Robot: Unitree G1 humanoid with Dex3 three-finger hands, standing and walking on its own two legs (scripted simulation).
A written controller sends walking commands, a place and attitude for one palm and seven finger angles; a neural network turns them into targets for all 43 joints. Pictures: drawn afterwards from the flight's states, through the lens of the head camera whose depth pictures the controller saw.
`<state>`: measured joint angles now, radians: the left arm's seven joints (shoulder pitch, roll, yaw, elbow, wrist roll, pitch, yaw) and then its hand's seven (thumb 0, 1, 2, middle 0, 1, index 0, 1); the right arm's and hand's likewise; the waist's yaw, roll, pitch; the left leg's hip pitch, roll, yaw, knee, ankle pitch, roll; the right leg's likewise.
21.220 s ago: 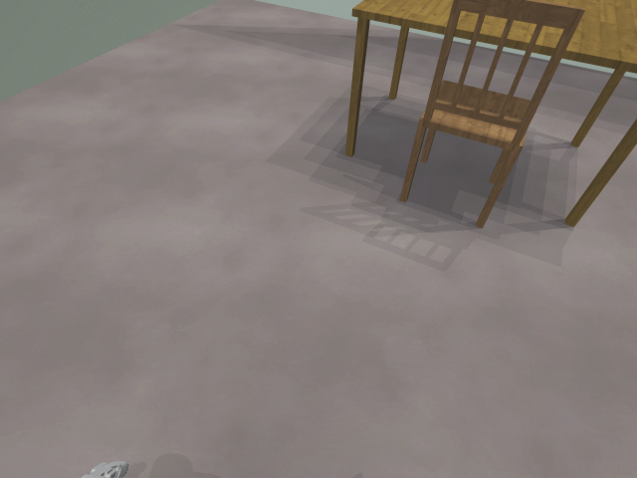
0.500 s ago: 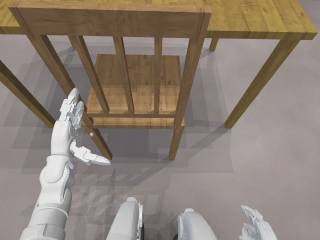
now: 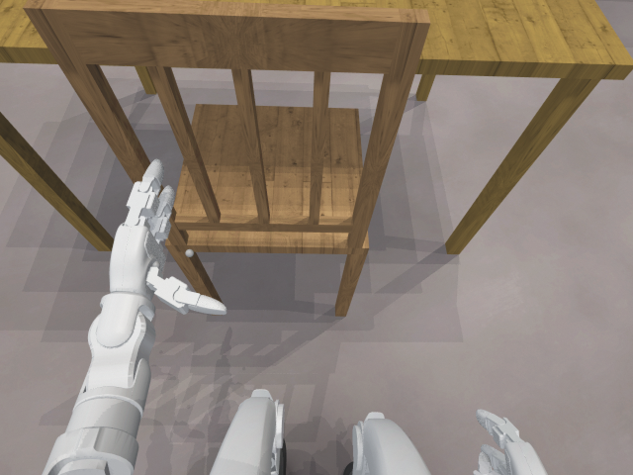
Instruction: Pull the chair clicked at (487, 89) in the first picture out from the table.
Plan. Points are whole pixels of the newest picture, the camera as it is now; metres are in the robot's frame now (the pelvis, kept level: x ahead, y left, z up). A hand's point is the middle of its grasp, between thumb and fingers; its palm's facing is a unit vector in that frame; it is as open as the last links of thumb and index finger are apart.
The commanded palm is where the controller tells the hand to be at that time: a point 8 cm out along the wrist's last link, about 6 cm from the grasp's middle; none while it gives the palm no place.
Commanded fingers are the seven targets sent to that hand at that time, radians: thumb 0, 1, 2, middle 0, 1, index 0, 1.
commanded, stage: push the fingers through the gap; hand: left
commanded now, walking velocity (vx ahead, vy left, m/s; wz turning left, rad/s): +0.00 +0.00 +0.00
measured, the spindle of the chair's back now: (255, 160) +0.52 +0.11 +0.03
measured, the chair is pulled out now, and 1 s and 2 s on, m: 0.00 0.00 0.00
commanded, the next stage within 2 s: hook a spindle and tug to test in 1.44 s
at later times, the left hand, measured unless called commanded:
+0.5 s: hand (194, 217) +0.42 +0.17 +0.03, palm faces +0.03 -1.00 -0.04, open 16.9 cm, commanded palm +0.40 +0.22 +0.02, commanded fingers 0.00 -0.50 0.30 -0.06 -0.08 -0.06 -0.08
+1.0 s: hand (201, 187) +0.47 +0.18 +0.02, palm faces +0.05 -1.00 -0.04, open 16.9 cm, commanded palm +0.46 +0.22 +0.02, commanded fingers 0.00 -0.50 0.30 -0.06 -0.08 -0.06 -0.08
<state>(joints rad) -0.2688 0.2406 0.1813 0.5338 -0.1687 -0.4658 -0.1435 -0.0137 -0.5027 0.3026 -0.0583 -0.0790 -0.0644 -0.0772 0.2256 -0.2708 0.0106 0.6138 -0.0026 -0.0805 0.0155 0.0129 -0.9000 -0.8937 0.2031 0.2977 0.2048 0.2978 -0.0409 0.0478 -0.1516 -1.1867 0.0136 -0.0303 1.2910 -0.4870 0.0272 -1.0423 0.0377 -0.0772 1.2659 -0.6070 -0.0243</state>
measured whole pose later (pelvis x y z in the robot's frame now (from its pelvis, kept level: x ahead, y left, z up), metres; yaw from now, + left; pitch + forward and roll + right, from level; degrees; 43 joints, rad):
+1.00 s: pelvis +0.00 +0.00 -0.01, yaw -1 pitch +26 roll -4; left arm -0.70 0.36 0.34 0.98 -0.10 -0.48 -0.14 -0.01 -0.50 0.30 -0.06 -0.08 -0.06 -0.08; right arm 0.30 -0.28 0.01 0.66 -0.03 0.00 0.05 0.01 -0.90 -0.89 0.20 0.30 0.20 0.30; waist -0.12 0.05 -0.15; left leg -1.28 0.03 -0.03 1.31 -0.49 0.03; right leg -1.14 0.05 -0.07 1.28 -0.60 -0.02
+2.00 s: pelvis +0.00 +0.01 -0.01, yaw -2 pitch +25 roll -5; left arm -0.71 0.36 0.33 1.01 -0.07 -0.53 -0.10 -0.01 -0.40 0.35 -0.31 -0.88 -0.32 -0.87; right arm 0.30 -0.27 0.02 0.64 -0.04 0.04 0.07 0.01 -0.90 -0.89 0.20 0.30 0.20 0.30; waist -0.13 0.05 -0.15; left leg -1.27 0.03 -0.03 1.31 -0.48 0.04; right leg -1.13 0.05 -0.07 1.27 -0.59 -0.02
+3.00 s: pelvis +0.03 +0.01 +0.01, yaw -2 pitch +26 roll -3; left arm -0.45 0.28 0.29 0.71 -0.14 -0.46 -0.09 0.01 0.78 0.79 -0.40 -1.39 -0.40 -1.45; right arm 0.29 -0.26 0.00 0.59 -0.02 0.05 0.09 0.01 -0.90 -0.89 0.20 0.30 0.20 0.30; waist -0.11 0.04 -0.17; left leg -1.17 0.03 0.01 1.23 -0.52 0.04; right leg -1.04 0.06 -0.03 1.20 -0.61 -0.01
